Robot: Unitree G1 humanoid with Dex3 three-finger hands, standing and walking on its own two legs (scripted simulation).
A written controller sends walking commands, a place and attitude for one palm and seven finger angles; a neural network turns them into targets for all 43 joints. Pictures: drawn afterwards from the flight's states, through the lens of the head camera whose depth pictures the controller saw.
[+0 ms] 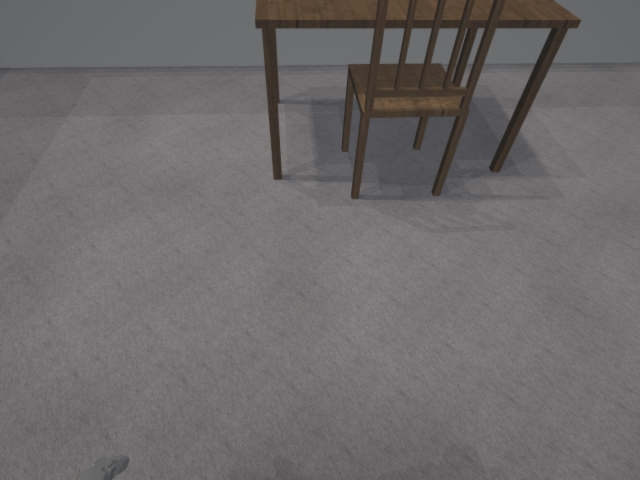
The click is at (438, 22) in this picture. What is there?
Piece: chair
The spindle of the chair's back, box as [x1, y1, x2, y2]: [418, 0, 445, 89]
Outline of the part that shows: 445,0 438,0 418,86 419,89 424,88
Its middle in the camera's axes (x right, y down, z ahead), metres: +0.38 -0.68 +1.30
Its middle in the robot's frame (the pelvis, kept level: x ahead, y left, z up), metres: +1.44 -0.31 -0.05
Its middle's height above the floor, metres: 0.72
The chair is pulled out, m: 0.00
